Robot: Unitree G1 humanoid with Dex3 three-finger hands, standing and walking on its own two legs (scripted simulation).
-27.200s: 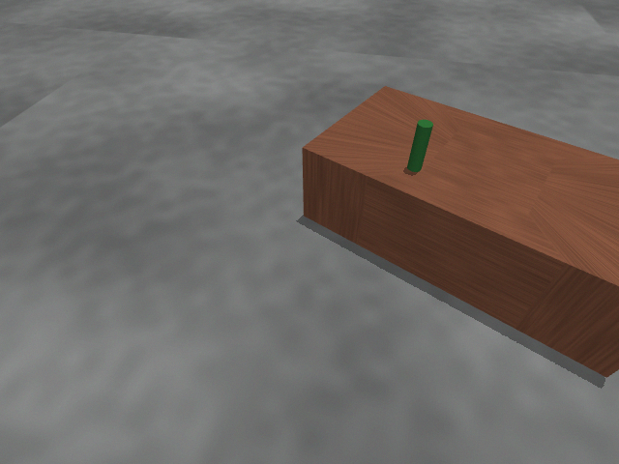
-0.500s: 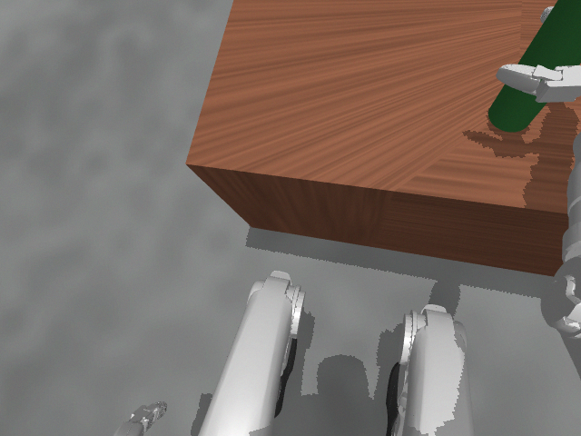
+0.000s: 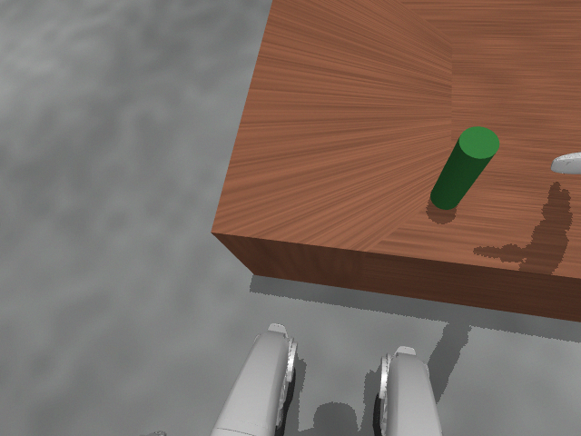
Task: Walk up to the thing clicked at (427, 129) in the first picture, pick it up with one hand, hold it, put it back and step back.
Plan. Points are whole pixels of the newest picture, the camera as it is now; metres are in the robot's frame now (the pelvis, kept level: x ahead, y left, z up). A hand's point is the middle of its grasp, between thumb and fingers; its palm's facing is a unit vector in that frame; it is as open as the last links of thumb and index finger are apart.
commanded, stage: home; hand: right
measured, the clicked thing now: (459, 173) +0.54 -0.18 -0.12
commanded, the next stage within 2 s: none
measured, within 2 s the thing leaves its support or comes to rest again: neither
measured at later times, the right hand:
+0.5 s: hand out of the picture +0.37 -0.25 +0.05, palm faces +0.21 +0.93 -0.31, open 17.3 cm
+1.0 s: hand (532, 423) +0.20 -0.17 +0.05, palm faces +0.21 +0.95 -0.25, open 17.5 cm
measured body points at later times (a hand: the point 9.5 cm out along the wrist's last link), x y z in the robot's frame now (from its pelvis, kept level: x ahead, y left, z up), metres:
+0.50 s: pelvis +0.04 +0.00 +0.12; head +0.12 -0.03 +0.56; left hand +0.11 +0.26 +0.01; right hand +0.36 -0.30 +0.07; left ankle +0.07 +0.15 -0.57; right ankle +0.04 -0.13 -0.57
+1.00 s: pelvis +0.06 +0.02 +0.13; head +0.08 +0.02 +0.58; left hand +0.26 +0.24 +0.05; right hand +0.19 -0.22 +0.07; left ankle +0.07 +0.15 -0.57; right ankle +0.04 -0.13 -0.57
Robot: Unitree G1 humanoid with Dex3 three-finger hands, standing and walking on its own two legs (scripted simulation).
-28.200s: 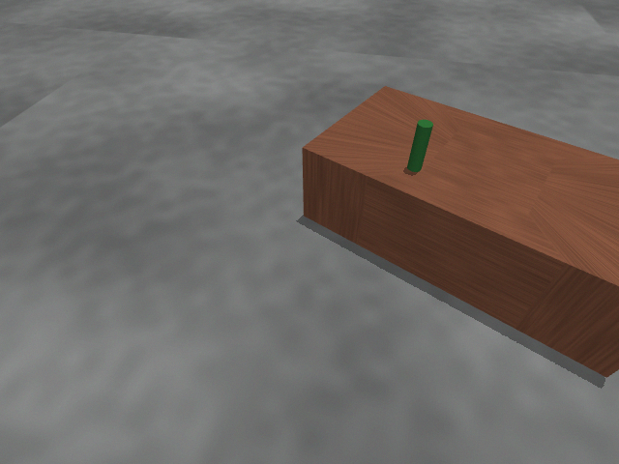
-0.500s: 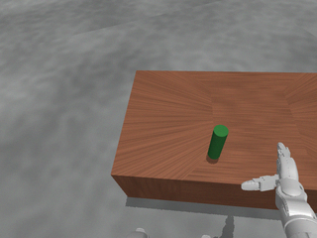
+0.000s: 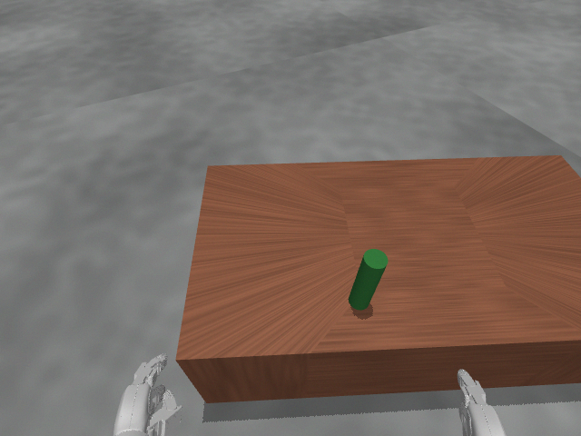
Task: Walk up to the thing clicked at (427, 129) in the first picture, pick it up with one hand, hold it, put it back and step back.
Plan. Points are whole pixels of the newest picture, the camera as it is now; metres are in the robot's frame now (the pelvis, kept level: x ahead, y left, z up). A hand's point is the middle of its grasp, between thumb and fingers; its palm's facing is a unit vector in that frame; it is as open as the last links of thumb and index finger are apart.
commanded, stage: home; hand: right
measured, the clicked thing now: (366, 281) +0.50 -0.17 -0.25
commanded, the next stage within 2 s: stand in 1.78 s
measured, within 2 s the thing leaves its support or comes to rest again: neither
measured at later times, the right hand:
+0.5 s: hand (445, 430) +0.17 -0.19 -0.07, palm faces +0.11 +0.95 -0.28, open 17.6 cm
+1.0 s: hand (446, 427) +0.17 -0.19 -0.07, palm faces +0.11 +0.96 -0.28, open 17.6 cm
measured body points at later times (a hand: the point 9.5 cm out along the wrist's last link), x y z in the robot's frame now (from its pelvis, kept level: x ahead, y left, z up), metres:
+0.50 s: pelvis -0.01 -0.01 -0.01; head +0.02 -0.01 +0.44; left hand +0.14 +0.23 -0.09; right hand +0.16 -0.24 -0.05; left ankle +0.01 +0.13 -0.70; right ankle -0.01 -0.15 -0.70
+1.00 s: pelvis +0.00 -0.02 -0.01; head +0.02 -0.02 +0.44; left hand +0.16 +0.22 -0.09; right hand +0.16 -0.24 -0.05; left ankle +0.01 +0.13 -0.70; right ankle -0.01 -0.15 -0.70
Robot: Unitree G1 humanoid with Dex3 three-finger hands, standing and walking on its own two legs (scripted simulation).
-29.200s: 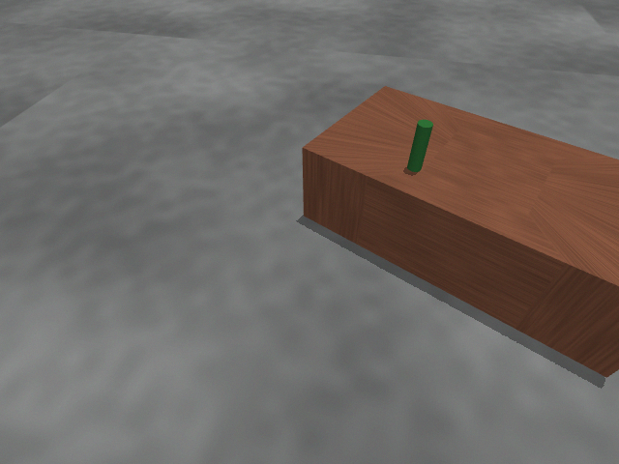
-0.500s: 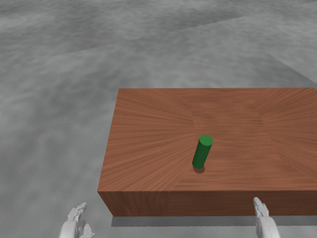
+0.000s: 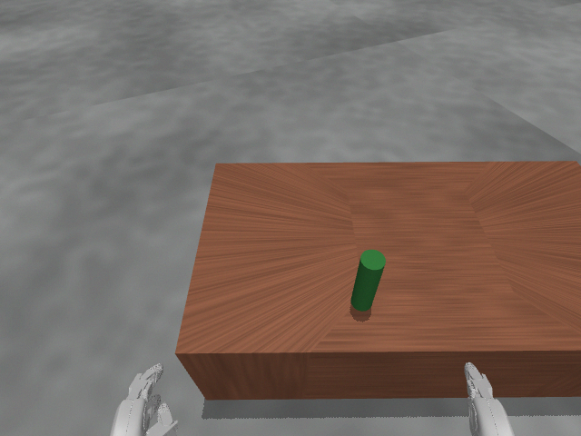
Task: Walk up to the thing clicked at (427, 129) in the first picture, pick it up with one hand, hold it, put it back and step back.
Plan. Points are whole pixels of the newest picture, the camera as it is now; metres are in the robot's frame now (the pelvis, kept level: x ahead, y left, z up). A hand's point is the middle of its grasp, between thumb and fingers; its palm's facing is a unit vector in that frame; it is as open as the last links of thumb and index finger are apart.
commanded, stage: home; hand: right
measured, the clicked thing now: (366, 282) +0.50 -0.15 -0.24
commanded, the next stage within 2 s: stand in 0.78 s
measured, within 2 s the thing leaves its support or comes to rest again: neither
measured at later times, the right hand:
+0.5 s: hand (440, 435) +0.16 -0.18 -0.06, palm faces +0.13 +0.95 -0.28, open 17.5 cm
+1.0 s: hand out of the picture +0.16 -0.18 -0.06, palm faces +0.13 +0.95 -0.28, open 16.8 cm
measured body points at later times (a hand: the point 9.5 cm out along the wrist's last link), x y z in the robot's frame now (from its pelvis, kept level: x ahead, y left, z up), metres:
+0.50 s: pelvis -0.01 +0.00 +0.00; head +0.01 +0.00 +0.45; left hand +0.16 +0.25 -0.07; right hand +0.15 -0.23 -0.04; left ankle +0.01 +0.15 -0.69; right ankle +0.00 -0.14 -0.69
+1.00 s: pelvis -0.01 +0.00 +0.00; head +0.01 +0.00 +0.45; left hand +0.15 +0.24 -0.08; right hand +0.15 -0.23 -0.04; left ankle +0.01 +0.15 -0.69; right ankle +0.00 -0.14 -0.69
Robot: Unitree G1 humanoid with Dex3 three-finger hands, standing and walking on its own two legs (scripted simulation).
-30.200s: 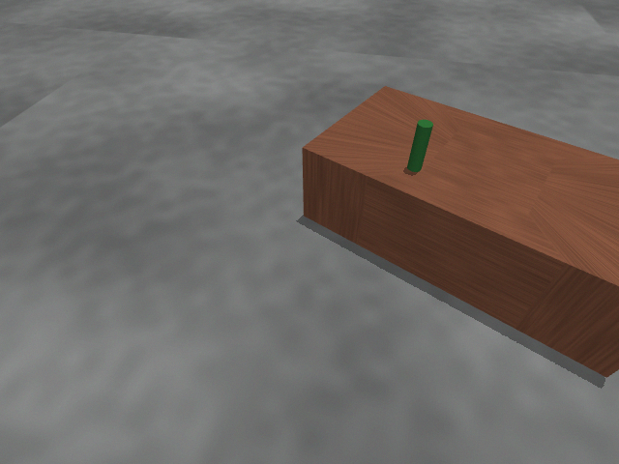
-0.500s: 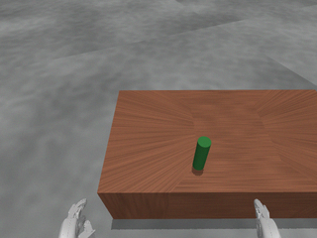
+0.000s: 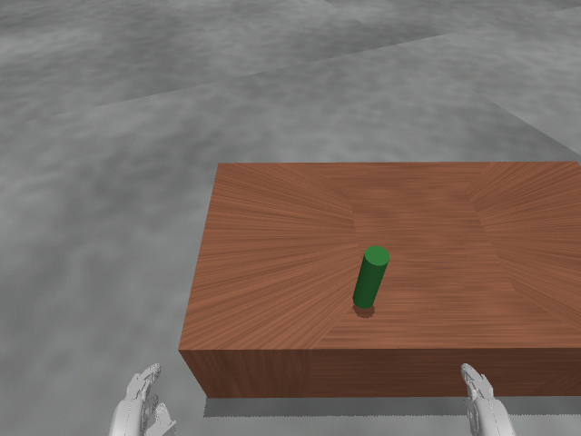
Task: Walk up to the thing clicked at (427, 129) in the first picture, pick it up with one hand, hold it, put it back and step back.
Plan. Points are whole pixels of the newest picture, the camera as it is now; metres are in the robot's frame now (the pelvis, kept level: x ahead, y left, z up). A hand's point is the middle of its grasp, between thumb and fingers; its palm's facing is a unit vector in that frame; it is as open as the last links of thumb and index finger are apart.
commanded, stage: stand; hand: right
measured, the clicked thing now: (369, 279) +0.52 -0.16 -0.23
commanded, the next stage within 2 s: none
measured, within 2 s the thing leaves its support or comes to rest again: neither
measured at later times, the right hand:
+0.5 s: hand out of the picture +0.09 -0.25 -0.11, palm faces -0.03 +0.93 -0.35, open 7.7 cm
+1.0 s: hand out of the picture +0.06 -0.24 -0.10, palm faces -0.03 +0.94 -0.35, open 7.4 cm
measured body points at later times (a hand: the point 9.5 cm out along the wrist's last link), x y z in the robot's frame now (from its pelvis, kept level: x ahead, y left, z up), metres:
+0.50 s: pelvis +0.01 -0.01 +0.04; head +0.03 -0.01 +0.49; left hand +0.09 +0.29 -0.09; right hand +0.09 -0.30 -0.09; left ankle +0.02 +0.15 -0.68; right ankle +0.01 -0.14 -0.68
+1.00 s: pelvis +0.00 +0.00 +0.06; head +0.01 +0.01 +0.51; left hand +0.06 +0.30 -0.08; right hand +0.06 -0.29 -0.07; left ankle +0.02 +0.15 -0.68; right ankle +0.01 -0.14 -0.68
